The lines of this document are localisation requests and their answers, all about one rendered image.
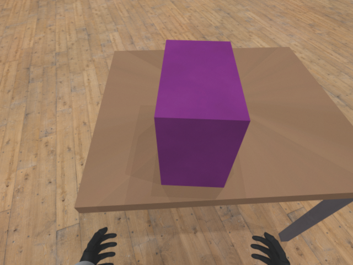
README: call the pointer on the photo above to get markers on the table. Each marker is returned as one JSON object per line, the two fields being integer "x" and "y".
{"x": 298, "y": 145}

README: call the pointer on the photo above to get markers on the carton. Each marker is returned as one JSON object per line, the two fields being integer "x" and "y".
{"x": 201, "y": 115}

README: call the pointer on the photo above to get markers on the robot right hand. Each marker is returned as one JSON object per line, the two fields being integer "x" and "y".
{"x": 275, "y": 252}

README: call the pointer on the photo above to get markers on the robot left hand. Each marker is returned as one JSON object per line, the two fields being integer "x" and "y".
{"x": 91, "y": 253}

